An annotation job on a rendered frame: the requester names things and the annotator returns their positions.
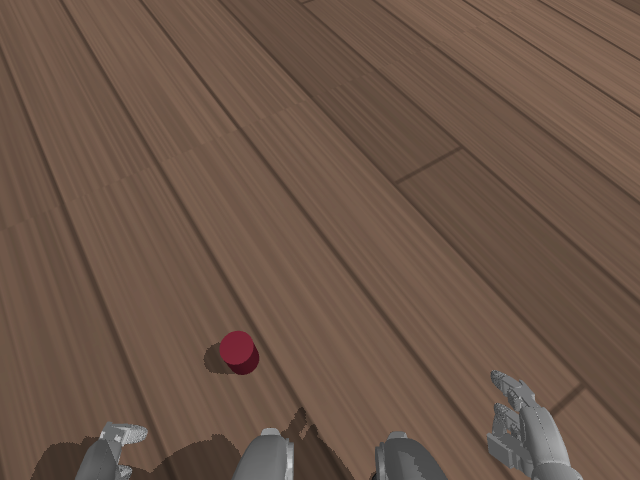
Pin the right robot hand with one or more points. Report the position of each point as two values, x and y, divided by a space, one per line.
535 438

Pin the right robot arm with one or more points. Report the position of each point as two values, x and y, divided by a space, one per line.
555 471

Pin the left robot hand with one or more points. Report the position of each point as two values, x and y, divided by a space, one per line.
102 457

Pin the can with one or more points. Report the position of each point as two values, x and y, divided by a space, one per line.
239 352

